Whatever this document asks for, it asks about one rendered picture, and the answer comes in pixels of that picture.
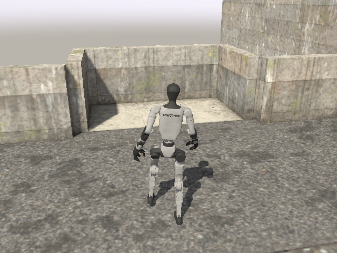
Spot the robot left forearm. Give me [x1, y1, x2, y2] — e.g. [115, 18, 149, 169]
[136, 126, 149, 150]

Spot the robot right thigh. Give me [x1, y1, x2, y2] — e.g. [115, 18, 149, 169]
[174, 148, 186, 191]

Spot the robot left hand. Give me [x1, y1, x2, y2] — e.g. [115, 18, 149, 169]
[133, 147, 145, 162]

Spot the robot left shin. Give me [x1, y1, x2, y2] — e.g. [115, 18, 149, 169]
[148, 166, 156, 197]

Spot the robot right hand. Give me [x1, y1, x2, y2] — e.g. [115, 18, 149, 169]
[186, 141, 198, 150]

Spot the right robot upper arm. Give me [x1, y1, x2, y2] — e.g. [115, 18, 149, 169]
[183, 107, 195, 135]

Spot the left robot upper arm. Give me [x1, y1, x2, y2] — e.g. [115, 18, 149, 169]
[144, 105, 161, 135]

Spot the robot right forearm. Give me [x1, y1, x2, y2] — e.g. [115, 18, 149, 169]
[190, 128, 198, 144]

